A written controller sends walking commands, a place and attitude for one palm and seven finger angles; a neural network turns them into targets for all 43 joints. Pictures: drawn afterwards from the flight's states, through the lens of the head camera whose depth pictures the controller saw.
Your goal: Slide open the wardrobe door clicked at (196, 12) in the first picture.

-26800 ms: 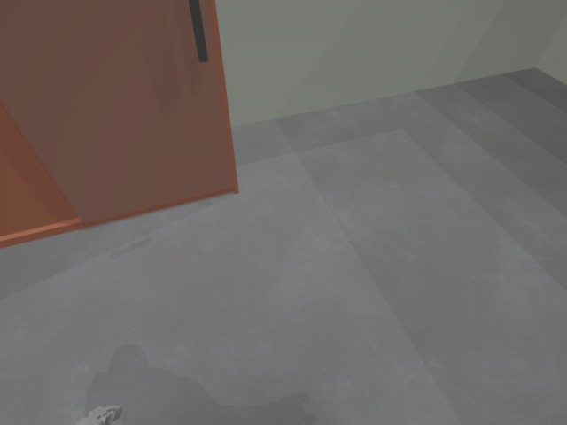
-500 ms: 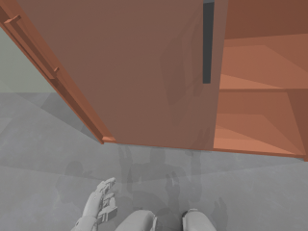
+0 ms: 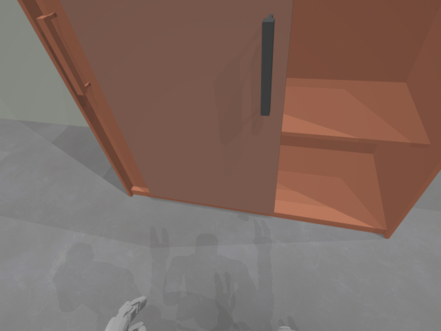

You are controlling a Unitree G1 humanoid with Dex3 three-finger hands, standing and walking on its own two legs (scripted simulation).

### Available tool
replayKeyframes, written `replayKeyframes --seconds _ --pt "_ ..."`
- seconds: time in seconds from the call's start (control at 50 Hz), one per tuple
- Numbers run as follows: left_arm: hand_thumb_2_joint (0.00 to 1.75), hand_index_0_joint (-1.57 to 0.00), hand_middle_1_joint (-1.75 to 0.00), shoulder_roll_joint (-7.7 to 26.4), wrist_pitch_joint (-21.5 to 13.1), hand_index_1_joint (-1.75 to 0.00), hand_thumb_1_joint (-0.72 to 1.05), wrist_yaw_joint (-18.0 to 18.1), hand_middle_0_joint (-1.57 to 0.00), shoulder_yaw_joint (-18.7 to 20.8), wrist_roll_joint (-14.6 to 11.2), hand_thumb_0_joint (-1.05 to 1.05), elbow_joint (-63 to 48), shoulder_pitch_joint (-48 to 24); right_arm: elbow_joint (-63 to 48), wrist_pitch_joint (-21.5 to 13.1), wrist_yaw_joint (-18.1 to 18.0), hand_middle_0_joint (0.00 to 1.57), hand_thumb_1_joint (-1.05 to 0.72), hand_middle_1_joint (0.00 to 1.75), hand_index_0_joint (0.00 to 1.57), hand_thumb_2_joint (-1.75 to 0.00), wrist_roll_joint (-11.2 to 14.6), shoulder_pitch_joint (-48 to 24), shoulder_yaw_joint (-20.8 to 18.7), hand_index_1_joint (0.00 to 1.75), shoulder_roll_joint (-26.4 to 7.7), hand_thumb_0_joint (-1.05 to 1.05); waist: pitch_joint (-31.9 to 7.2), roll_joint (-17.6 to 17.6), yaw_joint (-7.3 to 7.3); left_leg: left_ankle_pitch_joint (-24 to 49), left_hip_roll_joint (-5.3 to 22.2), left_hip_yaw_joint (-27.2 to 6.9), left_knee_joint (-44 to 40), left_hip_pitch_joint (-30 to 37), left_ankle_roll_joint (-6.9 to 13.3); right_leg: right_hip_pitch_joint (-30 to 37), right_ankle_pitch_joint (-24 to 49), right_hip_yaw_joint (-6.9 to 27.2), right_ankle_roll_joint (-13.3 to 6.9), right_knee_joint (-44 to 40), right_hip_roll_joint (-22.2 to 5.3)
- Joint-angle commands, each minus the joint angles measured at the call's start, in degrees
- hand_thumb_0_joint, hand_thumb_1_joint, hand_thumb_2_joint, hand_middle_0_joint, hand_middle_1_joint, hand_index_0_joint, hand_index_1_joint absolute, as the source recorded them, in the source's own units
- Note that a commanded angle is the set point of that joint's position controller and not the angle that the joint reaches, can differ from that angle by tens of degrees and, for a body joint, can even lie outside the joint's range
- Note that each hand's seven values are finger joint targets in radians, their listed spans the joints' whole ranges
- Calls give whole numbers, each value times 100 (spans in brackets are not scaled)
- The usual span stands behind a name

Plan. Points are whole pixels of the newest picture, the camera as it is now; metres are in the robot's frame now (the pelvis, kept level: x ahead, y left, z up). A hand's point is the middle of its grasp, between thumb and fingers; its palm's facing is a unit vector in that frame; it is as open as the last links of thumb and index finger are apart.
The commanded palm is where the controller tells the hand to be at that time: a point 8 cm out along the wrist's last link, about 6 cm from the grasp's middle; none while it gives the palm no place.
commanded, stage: stop stepping back and stand still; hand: right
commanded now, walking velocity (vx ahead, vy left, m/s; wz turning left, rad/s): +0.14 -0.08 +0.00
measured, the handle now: (267, 68) +0.78 -0.10 +0.10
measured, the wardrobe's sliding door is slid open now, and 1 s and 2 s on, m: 0.53 0.53 0.53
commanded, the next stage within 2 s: let the arm hang, fingers relaxed in 0.40 s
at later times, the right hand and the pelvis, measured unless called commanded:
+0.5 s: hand out of the picture +0.18 -0.29 +0.19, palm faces +0.46 +0.72 -0.51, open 7.5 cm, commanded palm none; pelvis -0.01 -0.03 +0.00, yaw -2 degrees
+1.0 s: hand out of the picture +0.02 -0.24 -0.16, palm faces +0.08 +0.97 -0.22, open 7.1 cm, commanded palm none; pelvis +0.02 -0.04 +0.01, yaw -5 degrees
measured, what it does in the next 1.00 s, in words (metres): steps on the spot: right foot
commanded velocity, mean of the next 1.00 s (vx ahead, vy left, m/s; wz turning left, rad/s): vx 0.02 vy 0.04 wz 0.00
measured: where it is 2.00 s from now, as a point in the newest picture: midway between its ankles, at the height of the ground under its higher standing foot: outside the picture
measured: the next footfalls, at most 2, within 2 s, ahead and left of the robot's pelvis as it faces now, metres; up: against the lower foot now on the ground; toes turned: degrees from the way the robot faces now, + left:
right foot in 0.22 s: +0.06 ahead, -0.17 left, +0.00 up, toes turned -12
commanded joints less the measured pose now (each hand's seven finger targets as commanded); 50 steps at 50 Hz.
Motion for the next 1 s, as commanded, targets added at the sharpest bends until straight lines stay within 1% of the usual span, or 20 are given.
replayKeyframes --seconds 0.0,0.06,0.14,0.16,0.18,0.2,0.24,0.32,0.36,0.38,0.4,0.42,0.46,0.48,0.5,0.52,0.6,0.7,0.8,0.98 --pt "90 -20 -30 982 -273 -30 90 359 -20 299 -11 0 -544 -1017 309 -294 -498 20 -90 30 20 -90 63 -1606 -1147 30 -1041 0 41 273 235 -928 2574 -2801 -1888 -609 1011 -1121 -327 506 -120 2927 -341" --pt "90 -20 -30 1213 -191 -30 90 458 -20 377 -85 0 -458 -1119 1145 -209 -348 20 -90 30 20 -90 30 -1554 -232 30 -157 0 822 -71 148 -1297 1967 -1894 -1776 -1377 567 -225 47 50 -176 1486 -418" --pt "90 -20 -30 1181 -463 -30 90 572 -20 285 -22 0 -556 -1091 351 -315 -439 20 -90 30 20 -90 -54 -1926 122 30 -92 0 201 -72 125 11 1254 -642 -475 -998 84 1890 531 -737 -252 -1440 51" --pt "90 -20 -30 1321 -538 -30 90 587 -20 362 -32 0 -615 -994 -19 -376 -432 20 -90 30 20 -90 -12 -2009 57 30 -179 0 93 -699 180 270 932 -300 530 -1401 -200 2473 395 -53 -403 -2036 -344" --pt "90 -20 -30 1477 -581 -30 90 585 -20 423 -77 0 -774 -1050 -431 -443 -440 20 -90 30 20 -90 17 -2003 -110 30 -364 0 3 -2122 135 150 412 109 1787 -2318 -586 3158 853 1609 -750 -2613 -1373" --pt "90 -20 -30 1365 -602 -30 90 507 -20 375 -33 0 -821 -1035 -733 -579 -438 20 -90 30 20 -90 -29 -2158 -322 30 -658 0 16 -2157 63 -361 169 -36 2551 -2546 -706 2968 870 2735 -1053 -3149 -1947" --pt "90 -20 -30 1202 -657 -30 90 371 -20 347 26 0 -668 -1100 -558 -557 -326 20 -90 30 20 -90 -11 -1688 -576 30 -711 0 287 -2229 133 82 518 -534 3084 -2190 -703 1688 -1016 2651 -1204 -3664 -1919" --pt "90 -20 -30 1195 -634 -30 90 236 -20 328 -9 0 -766 -1006 -439 -560 -335 20 -90 30 20 -90 -44 -645 -694 30 -494 0 -74 -2232 -54 678 354 169 912 -101 -686 647 -990 428 -694 -2918 -1216" --pt "90 -20 -30 1170 -539 -30 90 240 -20 328 -39 0 -816 -963 124 -434 -358 20 -90 30 20 -90 -34 -532 -747 30 -489 0 -187 -1447 -61 573 212 217 88 802 -640 118 -1275 -46 -445 -2039 -858" --pt "90 -20 -30 1128 -504 -30 90 264 -20 333 -37 0 -821 -915 582 -347 -350 20 -90 30 20 -90 -23 -335 -715 30 -428 0 -8 -492 -82 233 592 -604 -631 627 -391 -81 -1053 -373 -307 -861 -426" --pt "90 -20 -30 1089 -470 -30 90 273 -20 331 -53 0 -854 -946 639 -284 -365 20 -90 30 20 -90 -6 -524 -693 30 -509 0 94 665 -11 -44 1620 -2474 -1404 279 136 -425 -680 -476 -180 559 34" --pt "90 -20 -30 1131 -546 -30 90 275 -20 312 -65 0 -807 -1003 523 -314 -398 20 -90 30 20 -90 40 -931 -682 30 -551 0 32 777 -25 402 2256 -3306 -1642 48 525 -452 -601 -199 -146 1370 93" --pt "90 -20 -30 1120 -572 -30 90 259 -20 279 -70 0 -569 -859 589 -383 -402 20 -90 30 20 -90 25 -929 -523 30 -351 0 155 315 73 1311 2146 -2546 -1264 -237 595 -62 -350 108 -145 1167 -164" --pt "90 -20 -30 1520 -742 -30 90 -274 -20 513 49 0 504 -1227 4488 625 232 20 -90 30 20 -90 -607 -1611 1860 30 955 0 165 -96 401 3376 2667 -399 -112 -499 290 -287 -578 -248 -142 828 -818" --pt "90 -20 -30 1280 -170 -30 90 -115 -20 430 -34 0 426 -632 4733 988 458 20 -90 30 20 -90 -579 -1464 1785 30 1071 0 -4 -81 391 3917 1759 -388 387 -1076 34 647 -6 -262 -75 269 -326" --pt "90 -20 -30 1112 113 -30 90 -56 -20 281 -39 0 298 -461 4912 1101 529 20 -90 30 20 -90 -453 -1559 1925 30 1161 0 125 241 342 3848 1538 8 557 -1083 -201 869 752 -482 -96 -424 -135" --pt "90 -20 -30 1812 279 -30 90 32 -20 303 236 0 218 -869 6180 1133 615 20 -90 30 20 -90 -454 -1581 2256 30 1272 0 -301 -162 -68 1086 789 -11 1358 -1076 -788 1047 2836 1048 -956 -1541 -1334" --pt "90 -20 -30 1217 430 -30 90 114 -20 137 174 0 1005 -792 8148 1005 579 20 -90 30 20 -90 -401 -2171 2335 30 809 0 -389 183 114 3229 1643 -941 -287 -516 -342 1510 1731 -282 -200 -961 -96" --pt "90 -20 -30 965 436 -30 90 185 -20 134 178 0 1668 -614 9208 989 510 20 -90 30 20 -90 -373 -2170 2384 30 1309 0 -361 -1274 121 2495 1191 -414 -571 -337 -590 2100 2049 -150 -289 -1768 -429" --pt "90 -20 -30 960 431 -30 90 213 -20 116 94 0 2417 -318 10173 985 490 20 -90 30 20 -90 -336 -2056 2556 30 1376 0 175 -498 69 2114 1100 -278 -1059 -181 -621 2196 1860 -161 -281 -2358 -517"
